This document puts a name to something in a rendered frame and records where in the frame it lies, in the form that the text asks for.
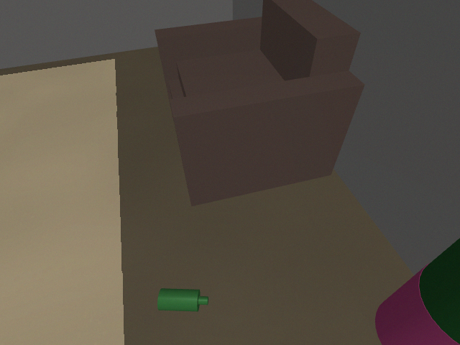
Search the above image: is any potted plant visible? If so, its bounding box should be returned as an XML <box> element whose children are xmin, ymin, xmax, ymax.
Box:
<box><xmin>375</xmin><ymin>238</ymin><xmax>460</xmax><ymax>345</ymax></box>

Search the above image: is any bottle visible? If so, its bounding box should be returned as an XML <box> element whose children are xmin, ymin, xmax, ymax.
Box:
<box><xmin>157</xmin><ymin>288</ymin><xmax>208</xmax><ymax>311</ymax></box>

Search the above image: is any armchair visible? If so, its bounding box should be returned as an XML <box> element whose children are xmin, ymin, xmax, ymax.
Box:
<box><xmin>155</xmin><ymin>0</ymin><xmax>365</xmax><ymax>206</ymax></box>

